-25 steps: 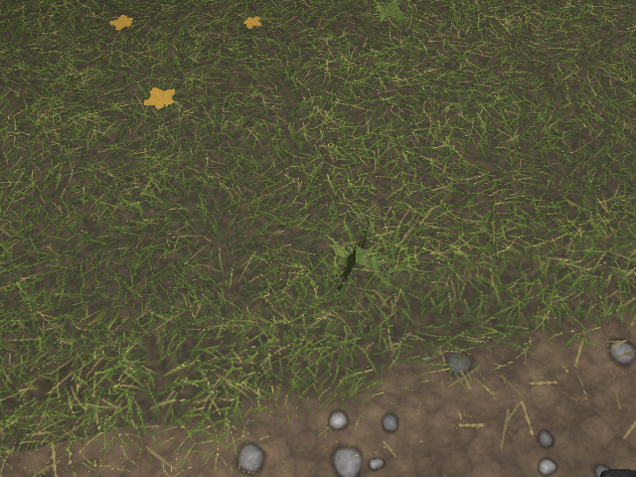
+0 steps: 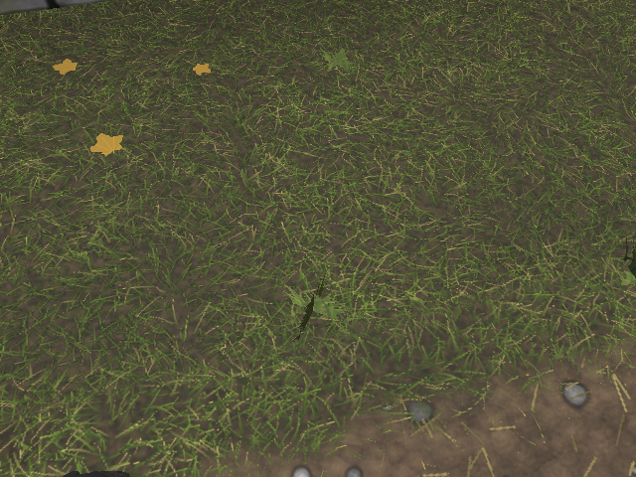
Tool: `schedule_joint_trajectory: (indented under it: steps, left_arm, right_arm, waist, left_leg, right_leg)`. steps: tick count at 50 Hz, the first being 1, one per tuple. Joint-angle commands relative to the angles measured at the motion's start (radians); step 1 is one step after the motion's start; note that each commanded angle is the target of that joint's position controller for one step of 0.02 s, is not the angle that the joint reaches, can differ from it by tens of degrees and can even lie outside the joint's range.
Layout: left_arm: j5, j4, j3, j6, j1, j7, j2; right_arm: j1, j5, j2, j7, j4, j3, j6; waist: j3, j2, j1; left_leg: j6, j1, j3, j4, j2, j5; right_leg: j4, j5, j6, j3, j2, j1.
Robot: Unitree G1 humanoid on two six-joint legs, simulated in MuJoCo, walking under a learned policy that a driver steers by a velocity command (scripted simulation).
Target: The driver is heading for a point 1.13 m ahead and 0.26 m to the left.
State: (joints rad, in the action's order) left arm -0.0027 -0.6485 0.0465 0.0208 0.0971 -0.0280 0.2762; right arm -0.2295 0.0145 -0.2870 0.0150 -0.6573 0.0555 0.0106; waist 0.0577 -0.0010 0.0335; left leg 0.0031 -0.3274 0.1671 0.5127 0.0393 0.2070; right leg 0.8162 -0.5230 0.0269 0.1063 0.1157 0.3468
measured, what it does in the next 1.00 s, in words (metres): walks ahead, turning left: right foot, then left foot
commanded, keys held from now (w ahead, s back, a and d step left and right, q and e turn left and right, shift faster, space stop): q+shift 0.18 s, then w+q+shift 0.36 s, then w+shift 0.08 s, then w+e+shift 0.18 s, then e+shift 0.20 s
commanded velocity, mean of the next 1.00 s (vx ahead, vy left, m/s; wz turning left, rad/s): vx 0.52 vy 0.00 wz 0.45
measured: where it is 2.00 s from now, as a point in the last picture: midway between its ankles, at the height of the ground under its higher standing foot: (123, 416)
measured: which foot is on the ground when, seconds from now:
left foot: down 0.00-0.14, up 0.16-0.72, down 0.74-1.00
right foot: up 0.00-0.12, down 0.14-0.76, up 0.78-1.00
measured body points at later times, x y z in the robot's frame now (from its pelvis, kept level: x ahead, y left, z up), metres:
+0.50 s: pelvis +0.06 -0.02 +0.00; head +0.07 -0.04 +0.45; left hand -0.04 +0.25 -0.10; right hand +0.33 -0.21 -0.09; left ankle +0.05 +0.17 -0.63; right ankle +0.01 -0.14 -0.74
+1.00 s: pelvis +0.31 +0.24 +0.00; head +0.33 +0.26 +0.45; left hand +0.23 +0.51 -0.13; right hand +0.49 +0.03 -0.12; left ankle +0.22 +0.25 -0.74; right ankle +0.45 +0.13 -0.65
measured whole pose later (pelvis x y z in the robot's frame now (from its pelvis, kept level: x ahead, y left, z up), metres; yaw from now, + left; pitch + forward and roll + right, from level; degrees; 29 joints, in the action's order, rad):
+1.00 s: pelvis +0.31 +0.24 +0.00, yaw +27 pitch -1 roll +0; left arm 0.05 -0.85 0.07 -0.02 0.30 0.00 0.28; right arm -0.30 -0.01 -0.24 0.01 -0.82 0.05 0.09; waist 0.08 -0.02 0.00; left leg -0.07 -0.01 -0.22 0.32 0.03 0.31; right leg 1.10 -0.11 -0.02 0.01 -0.10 0.64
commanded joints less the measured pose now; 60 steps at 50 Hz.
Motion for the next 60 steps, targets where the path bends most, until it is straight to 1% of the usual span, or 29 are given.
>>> schedule_joint_trajectory:
  steps: [1,6,7,8,9,11,13,20,21,25,30,33,35,37,38,39,40,41,43,45,46,47,51,54,56,57,58,59,60]
  left_arm:
    - [0.019,0.068,0.035,-0.027,-0.019,0.004,0.072]
    - [0.030,0.003,0.050,-0.041,0.108,0.030,0.078]
    - [0.028,-0.017,0.066,-0.038,0.149,0.025,0.118]
    - [0.011,-0.005,0.082,-0.027,0.143,0.015,0.194]
    - [-0.051,0.015,0.086,-0.026,0.073,0.024,0.247]
    - [-0.031,0.040,0.063,-0.048,0.012,0.011,0.164]
    - [0.013,0.029,0.056,-0.066,0.039,-0.011,0.159]
    - [-0.013,-0.027,0.044,-0.116,0.249,0.005,0.161]
    - [-0.046,-0.065,0.042,-0.102,0.311,0.024,0.167]
    - [-0.041,-0.085,0.036,-0.113,0.327,0.027,0.139]
    - [-0.045,-0.167,0.022,-0.121,0.436,0.013,0.108]
    - [-0.045,-0.228,0.010,-0.114,0.481,0.006,0.111]
    - [-0.031,-0.268,0.009,-0.101,0.468,-0.001,0.171]
    - [-0.012,-0.282,0.012,-0.089,0.409,0.006,0.228]
    - [0.009,-0.234,-0.016,-0.097,0.430,0.030,0.115]
    - [0.038,-0.179,-0.017,-0.114,0.424,0.044,0.064]
    - [0.033,-0.151,0.011,-0.114,0.268,0.036,0.143]
    - [0.035,-0.149,0.006,-0.112,0.272,0.032,0.098]
    - [0.007,-0.226,0.001,-0.075,0.373,0.034,0.028]
    - [-0.004,-0.259,0.006,-0.034,0.450,0.037,-0.001]
    - [0.081,-0.234,0.037,-0.040,0.416,0.025,0.042]
    - [0.084,-0.221,0.040,-0.039,0.388,0.020,0.046]
    - [0.042,-0.140,0.031,-0.058,0.257,0.035,0.006]
    - [0.023,-0.109,0.038,-0.048,0.285,0.068,0.023]
    - [0.025,-0.100,0.070,-0.010,0.433,0.070,0.115]
    - [0.018,-0.123,0.100,0.008,0.583,0.059,0.186]
    - [0.020,-0.148,0.101,0.012,0.639,0.041,0.180]
    - [-0.007,-0.121,0.084,-0.016,0.508,0.034,0.185]
    - [-0.055,-0.023,0.070,-0.065,0.370,0.045,0.235]
  right_arm:
    - [0.028,0.022,-0.199,0.028,0.076,0.076,-0.015]
    - [0.102,0.035,-0.194,0.033,0.118,0.088,-0.066]
    - [0.090,0.038,-0.169,0.034,0.122,0.079,-0.066]
    - [-0.004,0.020,-0.096,0.027,0.103,0.062,-0.066]
    - [-0.008,0.015,-0.133,0.027,0.135,0.076,-0.048]
    - [0.003,0.013,-0.232,0.022,0.102,0.098,-0.039]
    - [-0.004,0.008,-0.185,0.012,0.082,0.083,-0.037]
    - [0.067,0.035,-0.129,-0.023,0.126,0.053,0.011]
    - [0.116,-0.089,-0.124,-0.068,0.101,0.053,-0.038]
    - [0.141,-0.044,-0.108,-0.113,0.095,0.047,-0.058]
    - [0.297,-0.058,-0.065,-0.129,0.128,0.016,-0.035]
    - [0.361,-0.063,-0.032,-0.124,0.151,-0.011,-0.017]
    - [0.263,-0.068,-0.045,-0.102,0.121,-0.007,-0.013]
    - [-0.167,-0.070,-0.114,-0.068,-0.006,0.032,0.009]
    - [-0.274,-0.096,-0.231,-0.044,-0.046,0.065,0.017]
    - [-0.282,-0.083,-0.288,-0.034,-0.028,0.075,0.026]
    - [-0.233,-0.082,-0.259,-0.024,-0.046,0.067,0.031]
    - [-0.181,-0.083,-0.194,-0.018,-0.079,0.046,0.041]
    - [-0.064,-0.061,-0.078,-0.026,-0.094,0.011,0.067]
    - [-0.052,-0.042,-0.024,-0.027,-0.100,-0.007,0.084]
    - [0.043,0.001,0.001,-0.023,-0.070,0.002,0.104]
    - [0.082,0.001,-0.016,-0.013,-0.064,0.004,0.112]
    - [0.147,-0.012,-0.067,0.035,-0.041,0.015,0.092]
    - [0.087,0.015,-0.139,0.069,-0.033,0.028,0.071]
    - [0.169,0.039,-0.166,0.058,0.001,0.039,0.062]
    - [0.225,0.045,-0.145,0.039,0.025,0.036,0.063]
    - [0.292,0.047,-0.070,0.006,0.038,0.017,0.069]
    - [0.234,-0.001,0.054,-0.025,0.075,-0.011,0.078]
    - [-0.035,0.000,0.020,-0.032,0.064,-0.015,0.086]
  waist:
    - [-0.165,0.138,-0.022]
    - [-0.197,0.190,-0.077]
    - [-0.197,0.164,-0.082]
    - [-0.205,-0.061,-0.030]
    - [-0.130,-0.253,-0.007]
    - [-0.069,-0.134,-0.010]
    - [-0.049,-0.134,-0.036]
    - [0.024,-0.102,-0.125]
    - [0.054,0.000,-0.115]
    - [0.106,-0.106,-0.106]
    - [0.170,-0.078,-0.139]
    - [0.186,-0.080,-0.129]
    - [0.089,-0.119,-0.042]
    - [-0.144,-0.120,0.199]
    - [-0.312,0.033,0.189]
    - [-0.481,0.151,0.134]
    - [-0.328,0.000,0.153]
    - [-0.131,-0.003,0.080]
    - [0.002,0.012,-0.038]
    - [-0.014,0.092,-0.090]
    - [-0.034,0.212,-0.085]
    - [-0.031,0.192,-0.101]
    - [0.065,0.118,-0.105]
    - [-0.050,0.114,-0.101]
    - [-0.136,0.163,-0.197]
    - [-0.193,0.109,-0.276]
    - [-0.127,-0.099,-0.320]
    - [0.000,-0.391,-0.160]
    - [-0.265,-0.317,-0.012]
  left_leg:
    - [-0.188,0.288,0.354,-0.127,-0.217,-0.366]
    - [-0.120,0.124,0.350,-0.109,-0.127,-0.222]
    - [-0.074,0.008,0.318,-0.072,-0.082,-0.062]
    - [-0.012,-0.154,0.168,0.156,0.044,0.278]
    - [0.027,-0.317,0.082,0.348,0.084,0.411]
    - [0.035,-0.388,0.023,0.533,-0.043,0.218]
    - [0.047,-0.501,-0.012,0.641,-0.075,0.105]
    - [0.058,-0.671,-0.060,0.743,-0.144,-0.095]
    - [0.043,-0.619,-0.098,0.750,-0.096,-0.068]
    - [0.012,-0.646,-0.117,0.696,-0.119,-0.145]
    - [-0.068,-0.669,-0.171,0.485,-0.120,-0.082]
    - [-0.138,-0.513,-0.257,0.282,-0.073,0.027]
    - [-0.190,-0.211,-0.352,0.194,0.035,0.142]
    - [-0.228,0.369,-0.278,0.066,0.056,0.066]
    - [-0.232,0.760,0.057,0.007,-0.210,0.393]
    - [-0.213,0.842,0.565,-0.180,-0.485,0.679]
    - [-0.142,0.654,0.499,-0.267,-0.456,0.539]
    - [-0.139,0.474,0.285,-0.247,-0.436,0.215]
    - [-0.073,0.248,-0.048,-0.251,-0.309,-0.313]
    - [-0.049,0.188,-0.202,-0.220,-0.299,-0.709]
    - [-0.022,0.238,-0.244,-0.236,-0.261,-0.748]
    - [-0.009,0.221,-0.280,-0.265,-0.244,-0.730]
    - [0.008,0.095,-0.467,-0.278,-0.131,-0.717]
    - [0.007,0.211,-0.460,-0.074,-0.194,-1.038]
    - [0.008,0.223,-0.431,0.098,-0.249,-1.147]
    - [0.009,0.168,-0.403,0.314,-0.243,-1.008]
    - [0.034,0.060,-0.393,0.670,-0.109,-0.287]
    - [0.064,-0.239,-0.305,1.026,0.119,0.497]
    - [0.086,-0.338,-0.034,1.191,0.131,0.482]
  right_leg:
    - [-0.017,0.003,0.029,0.030,-0.025,0.156]
    - [-0.429,0.267,0.022,-0.030,0.002,-0.154]
    - [-0.510,0.348,-0.003,-0.004,-0.068,-0.289]
    - [-0.553,0.325,-0.095,0.229,-0.308,-0.405]
    - [-0.579,0.402,-0.227,0.458,-0.495,-0.262]
    - [-0.633,0.028,-0.213,0.340,-0.440,-0.246]
    - [-0.652,-0.059,-0.158,0.255,-0.384,-0.342]
    - [-0.687,0.041,-0.130,0.058,-0.374,-0.433]
    - [-0.703,0.027,-0.102,0.006,-0.375,-0.346]
    - [-0.726,0.072,-0.069,-0.108,-0.387,-0.335]
    - [-0.757,0.197,-0.106,-0.217,-0.424,-0.458]
    - [-0.765,0.582,-0.147,-0.284,-0.444,-0.475]
    - [-0.593,1.293,-0.168,-0.336,-0.446,-0.464]
    - [-0.087,1.474,-0.167,-0.316,-0.418,-0.262]
    - [0.296,0.772,-0.147,-0.278,-0.297,0.102]
    - [0.595,0.080,-0.138,-0.097,-0.143,0.297]
    - [0.642,0.204,-0.150,0.019,-0.153,0.363]
    - [0.606,0.277,-0.139,-0.014,-0.198,0.361]
    - [0.468,0.304,-0.109,-0.040,-0.249,0.226]
    - [0.452,0.286,-0.081,-0.073,-0.236,0.147]
    - [0.448,0.329,-0.051,-0.017,-0.258,0.189]
    - [0.413,0.366,-0.044,-0.043,-0.243,0.200]
    - [0.045,0.584,-0.021,-0.222,-0.151,0.123]
    - [-0.113,0.653,-0.032,-0.321,-0.065,-0.001]
    - [-0.109,0.554,-0.095,-0.280,-0.059,-0.156]
    - [-0.149,0.565,-0.142,-0.226,-0.062,-0.319]
    - [-0.342,0.759,-0.192,-0.156,-0.099,-0.401]
    - [-0.262,1.384,-0.286,0.094,-0.138,-0.408]
    - [-0.354,1.286,-0.513,0.551,-0.375,-0.495]
Velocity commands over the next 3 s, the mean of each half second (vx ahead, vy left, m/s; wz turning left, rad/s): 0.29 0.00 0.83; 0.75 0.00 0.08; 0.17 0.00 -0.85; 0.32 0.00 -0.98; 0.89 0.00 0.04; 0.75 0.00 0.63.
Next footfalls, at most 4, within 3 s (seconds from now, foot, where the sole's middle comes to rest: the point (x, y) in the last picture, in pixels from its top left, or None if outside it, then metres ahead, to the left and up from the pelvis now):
0.14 right None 0.04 -0.13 -0.77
0.74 left None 0.25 0.27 -0.77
1.16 right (159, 415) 0.58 0.33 -0.77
1.62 left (69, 382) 0.66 0.53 -0.77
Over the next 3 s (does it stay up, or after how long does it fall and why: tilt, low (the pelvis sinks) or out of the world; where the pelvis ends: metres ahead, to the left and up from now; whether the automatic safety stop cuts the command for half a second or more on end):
stays up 1.15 -0.03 -0.03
